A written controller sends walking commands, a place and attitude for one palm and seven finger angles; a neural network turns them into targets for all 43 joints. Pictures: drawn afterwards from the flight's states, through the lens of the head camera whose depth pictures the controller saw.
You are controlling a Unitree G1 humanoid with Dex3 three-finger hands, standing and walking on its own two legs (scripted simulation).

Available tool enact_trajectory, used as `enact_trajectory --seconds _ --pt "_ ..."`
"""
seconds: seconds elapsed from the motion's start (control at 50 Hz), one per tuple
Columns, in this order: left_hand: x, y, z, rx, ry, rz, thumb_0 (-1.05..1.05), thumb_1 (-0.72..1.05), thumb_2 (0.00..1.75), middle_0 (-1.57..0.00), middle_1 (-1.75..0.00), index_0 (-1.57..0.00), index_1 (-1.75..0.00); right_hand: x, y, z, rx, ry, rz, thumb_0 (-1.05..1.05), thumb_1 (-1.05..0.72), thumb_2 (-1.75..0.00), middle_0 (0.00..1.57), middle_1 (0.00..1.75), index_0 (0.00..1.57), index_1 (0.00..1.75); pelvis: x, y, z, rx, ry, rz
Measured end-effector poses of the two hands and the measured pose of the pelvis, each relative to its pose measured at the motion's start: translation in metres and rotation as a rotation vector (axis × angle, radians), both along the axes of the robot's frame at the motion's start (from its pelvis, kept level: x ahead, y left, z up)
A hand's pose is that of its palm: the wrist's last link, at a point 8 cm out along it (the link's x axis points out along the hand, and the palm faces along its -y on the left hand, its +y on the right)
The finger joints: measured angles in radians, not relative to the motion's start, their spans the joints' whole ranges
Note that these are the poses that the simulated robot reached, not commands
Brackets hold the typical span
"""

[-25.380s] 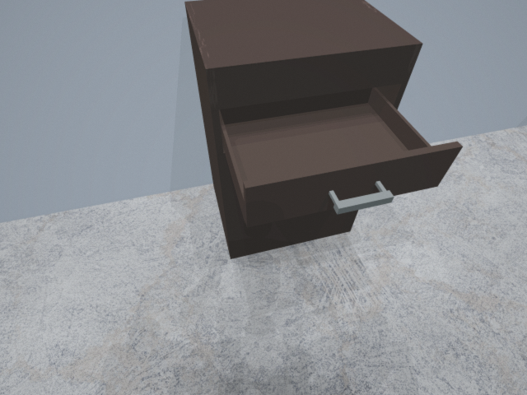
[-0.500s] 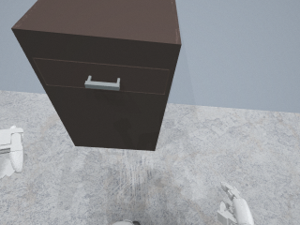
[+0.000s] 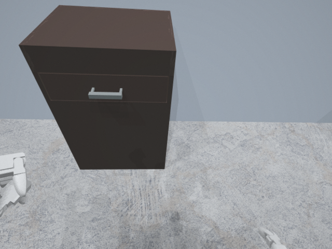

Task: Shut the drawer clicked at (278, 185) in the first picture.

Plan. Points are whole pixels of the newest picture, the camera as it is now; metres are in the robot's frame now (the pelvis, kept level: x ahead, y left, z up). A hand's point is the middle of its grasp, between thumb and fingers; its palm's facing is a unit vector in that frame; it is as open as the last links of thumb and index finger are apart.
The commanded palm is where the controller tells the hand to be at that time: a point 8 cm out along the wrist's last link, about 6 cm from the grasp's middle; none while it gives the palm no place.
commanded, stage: stop stepping back and stand still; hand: left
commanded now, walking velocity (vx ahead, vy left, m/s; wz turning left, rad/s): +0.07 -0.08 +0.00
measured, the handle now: (106, 92) +0.72 +0.29 -0.08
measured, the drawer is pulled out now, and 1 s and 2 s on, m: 0.00 0.00 0.00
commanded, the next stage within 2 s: let the arm hang, fingers relaxed in 1.20 s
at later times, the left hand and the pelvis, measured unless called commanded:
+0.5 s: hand (0, 198) +0.16 +0.27 +0.16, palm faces +0.44 -0.82 -0.35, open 3.3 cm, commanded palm +0.09 +0.30 +0.18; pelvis -0.03 +0.02 +0.00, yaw +2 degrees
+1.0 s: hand (32, 172) +0.20 +0.25 +0.16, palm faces +0.34 -0.82 -0.47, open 3.2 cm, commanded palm +0.14 +0.29 +0.18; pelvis +0.02 +0.01 +0.01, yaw +2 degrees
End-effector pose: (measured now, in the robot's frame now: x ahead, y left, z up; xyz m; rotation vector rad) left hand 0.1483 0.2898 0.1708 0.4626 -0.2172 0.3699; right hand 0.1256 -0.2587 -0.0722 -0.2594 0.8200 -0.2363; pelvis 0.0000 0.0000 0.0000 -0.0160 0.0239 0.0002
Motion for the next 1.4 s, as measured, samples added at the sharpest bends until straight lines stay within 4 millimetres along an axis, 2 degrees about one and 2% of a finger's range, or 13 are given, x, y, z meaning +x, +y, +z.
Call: enact_trajectory --seconds 0.06,0.18,0.26,0.34,0.44,0.52,0.6,0.76,0.96,1.12,1.3,1.34,1.4 --pt "-0.004 -0.003 -0.001 -0.009 -0.003 -0.034 0.01 0.89 0.9 -1.41 -1.6 -1.4 -1.6 -0.006 0.008 0.007 0.002 -0.048 0.01 0.02 -0.9 -0.9 0.2 0.3 0.2 0.3 -0.012 0.004 0.001 0.0 -0.016 -0.002" --pt "-0.025 -0.008 0.016 0.064 -0.006 -0.094 0.01 0.89 0.9 -1.41 -1.6 -1.4 -1.6 -0.009 0.032 0.017 0.046 -0.125 0.05 0.01 -0.9 -0.9 0.2 0.3 0.2 0.3 -0.032 0.003 0.006 -0.006 -0.008 0.021" --pt "-0.048 -0.003 0.022 0.088 0.0 -0.06 0.01 0.89 0.9 -1.41 -1.6 -1.4 -1.6 -0.01 0.043 0.013 0.068 -0.113 0.092 0.01 -0.9 -0.9 0.2 0.3 0.2 0.3 -0.039 0.003 0.006 -0.021 -0.009 0.031" --pt "-0.06 0.008 0.013 0.029 -0.044 0.005 0.01 0.89 0.9 -1.41 -1.6 -1.4 -1.6 -0.012 0.046 0.002 0.048 -0.068 0.113 0.01 -0.9 -0.9 0.2 0.3 0.21 0.3 -0.036 0.01 -0.001 -0.03 -0.027 0.031" --pt "-0.044 0.024 -0.005 -0.045 -0.084 0.06 0.01 0.89 0.9 -1.41 -1.6 -1.41 -1.6 -0.008 0.051 -0.005 0.012 -0.056 0.112 0.01 -0.9 -0.9 0.2 0.3 0.21 0.3 -0.033 0.02 -0.008 -0.011 -0.05 0.044" --pt "-0.028 0.019 0.008 0.005 -0.068 0.009 0.01 0.89 0.9 -1.41 -1.6 -1.4 -1.6 -0.006 0.065 0.006 0.056 -0.097 0.123 0.01 -0.9 -0.9 0.2 0.3 0.2 0.3 -0.033 0.018 0.0 0.005 -0.042 0.036" --pt "-0.024 0.005 0.023 0.09 -0.045 -0.069 0.01 0.9 0.9 -1.41 -1.6 -1.4 -1.6 0.0 0.071 0.01 0.093 -0.12 0.138 0.01 -0.9 -0.9 0.2 0.3 0.21 0.3 -0.026 0.014 0.004 0.004 -0.027 0.027" --pt "-0.012 0.009 0.014 0.079 0.032 -0.02 0.01 0.89 0.9 -1.41 -1.6 -1.4 -1.6 0.016 0.052 -0.003 0.076 -0.04 0.102 0.01 -0.9 -0.9 0.2 0.3 0.21 0.3 -0.004 0.015 0.004 -0.013 -0.014 0.029" --pt "0.016 0.0 0.011 0.063 0.038 -0.035 0.01 0.89 0.9 -1.41 -1.6 -1.4 -1.6 0.054 0.036 0.008 0.046 -0.086 0.095 0.01 -0.9 -0.9 0.2 0.3 0.2 0.3 0.015 0.009 0.006 0.003 -0.015 0.032" --pt "0.018 -0.004 0.016 0.086 0.048 -0.042 0.01 0.89 0.9 -1.41 -1.6 -1.4 -1.6 0.073 0.036 0.013 0.07 -0.124 0.098 0.01 -0.9 -0.9 0.2 0.3 0.2 0.3 0.02 0.004 0.007 0.001 -0.007 0.027" --pt "0.01 -0.004 0.012 0.051 0.058 -0.006 0.01 0.89 0.9 -1.41 -1.6 -1.4 -1.6 0.065 0.039 0.009 0.077 -0.1 0.109 0.01 -0.9 -0.9 0.2 0.3 0.2 0.3 0.017 0.002 0.008 0.003 -0.015 0.035" --pt "0.015 0.0 -0.015 0.05 0.146 -0.023 0.01 0.89 0.9 -1.4 -1.6 -1.4 -1.6 0.063 0.036 -0.001 0.093 -0.086 0.152 0.01 -0.9 -0.9 0.2 0.3 0.2 0.3 0.013 0.004 0.005 0.001 -0.003 0.048" --pt "0.019 0.012 -0.105 -0.086 0.481 0.034 0.0 0.9 0.9 -1.38 -1.58 -1.38 -1.58 0.052 0.029 -0.023 0.099 0.003 0.172 0.01 -0.9 -0.9 0.2 0.3 0.2 0.3 0.006 0.008 0.0 0.001 0.0 0.059"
